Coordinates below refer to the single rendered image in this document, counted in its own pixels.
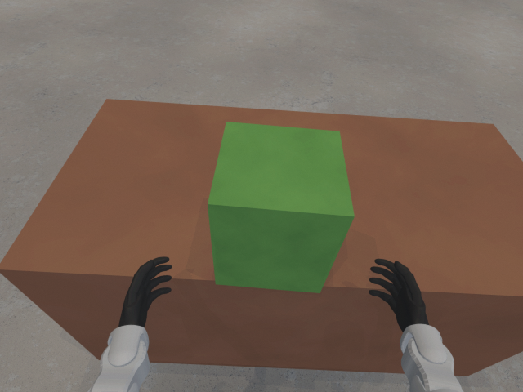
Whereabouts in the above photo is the robot left hand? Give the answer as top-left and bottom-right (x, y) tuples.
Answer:
(118, 257), (172, 327)

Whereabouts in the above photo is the pedestal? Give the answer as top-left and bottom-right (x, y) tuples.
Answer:
(0, 99), (523, 376)

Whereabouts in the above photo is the right robot forearm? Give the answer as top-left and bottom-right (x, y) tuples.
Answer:
(400, 324), (464, 392)

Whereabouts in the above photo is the left robot forearm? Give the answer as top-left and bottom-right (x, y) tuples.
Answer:
(88, 325), (150, 392)

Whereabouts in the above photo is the robot right hand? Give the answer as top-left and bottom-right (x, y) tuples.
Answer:
(369, 259), (429, 332)

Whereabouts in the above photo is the carton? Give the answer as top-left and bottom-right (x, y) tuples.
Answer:
(208, 122), (355, 293)

